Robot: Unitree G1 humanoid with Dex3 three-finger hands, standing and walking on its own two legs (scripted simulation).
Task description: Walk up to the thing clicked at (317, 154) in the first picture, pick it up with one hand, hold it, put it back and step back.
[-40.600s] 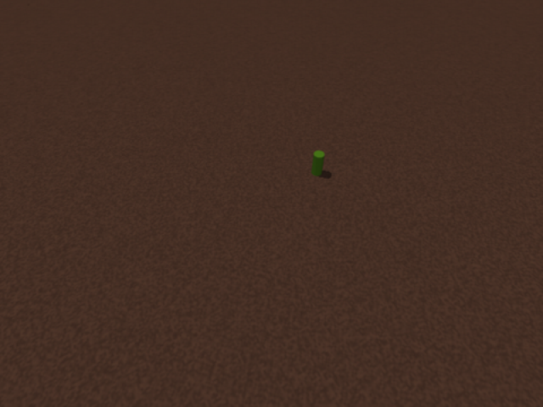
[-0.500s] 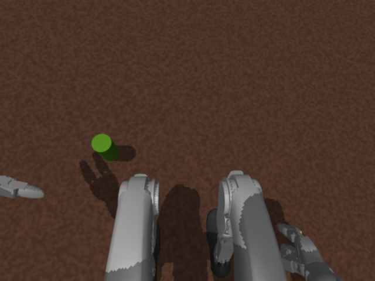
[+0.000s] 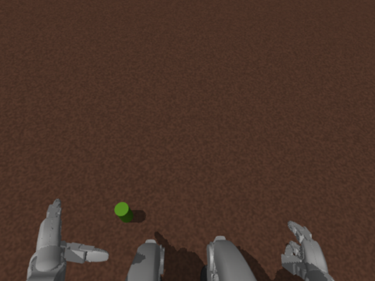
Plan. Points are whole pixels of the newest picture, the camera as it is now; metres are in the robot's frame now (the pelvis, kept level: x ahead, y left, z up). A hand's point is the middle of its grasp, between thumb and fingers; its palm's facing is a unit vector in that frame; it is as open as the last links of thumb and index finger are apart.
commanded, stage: home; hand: left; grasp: from the side
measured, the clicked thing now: (124, 212) +0.39 +0.25 -0.57
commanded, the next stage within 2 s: none
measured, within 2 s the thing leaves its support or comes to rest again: neither
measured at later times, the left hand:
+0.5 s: hand (77, 247) +0.20 +0.19 +0.03, palm faces +0.12 -0.95 -0.29, open 17.3 cm
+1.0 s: hand (85, 245) +0.20 +0.18 +0.03, palm faces +0.11 -0.95 -0.28, open 17.7 cm
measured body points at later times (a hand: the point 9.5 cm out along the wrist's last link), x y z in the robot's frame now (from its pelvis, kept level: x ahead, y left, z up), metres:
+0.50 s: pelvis +0.03 +0.01 +0.08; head +0.05 +0.01 +0.53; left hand +0.19 +0.24 +0.05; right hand +0.20 -0.22 +0.01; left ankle +0.03 +0.12 -0.60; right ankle +0.05 -0.11 -0.60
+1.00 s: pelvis +0.04 +0.00 +0.09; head +0.05 +0.00 +0.54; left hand +0.19 +0.23 +0.05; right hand +0.20 -0.24 +0.01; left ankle +0.03 +0.12 -0.60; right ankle +0.05 -0.11 -0.60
